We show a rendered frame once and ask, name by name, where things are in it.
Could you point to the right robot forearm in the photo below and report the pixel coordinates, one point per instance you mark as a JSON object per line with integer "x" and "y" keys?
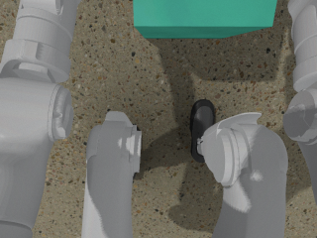
{"x": 304, "y": 37}

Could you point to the left robot thigh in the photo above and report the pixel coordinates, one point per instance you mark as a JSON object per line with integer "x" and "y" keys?
{"x": 107, "y": 206}

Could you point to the robot thigh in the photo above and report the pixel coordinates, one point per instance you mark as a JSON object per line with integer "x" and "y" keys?
{"x": 244, "y": 160}
{"x": 107, "y": 206}

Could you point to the carton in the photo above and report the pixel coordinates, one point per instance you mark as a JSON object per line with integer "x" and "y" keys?
{"x": 201, "y": 19}

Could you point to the robot left upper arm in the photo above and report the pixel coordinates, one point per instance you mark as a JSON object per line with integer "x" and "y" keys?
{"x": 33, "y": 115}

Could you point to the robot right upper arm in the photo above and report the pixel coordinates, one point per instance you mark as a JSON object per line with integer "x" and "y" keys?
{"x": 300, "y": 124}

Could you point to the left robot forearm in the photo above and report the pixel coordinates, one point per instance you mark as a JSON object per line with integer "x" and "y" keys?
{"x": 41, "y": 41}

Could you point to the right robot thigh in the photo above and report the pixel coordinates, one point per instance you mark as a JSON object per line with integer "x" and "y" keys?
{"x": 244, "y": 160}

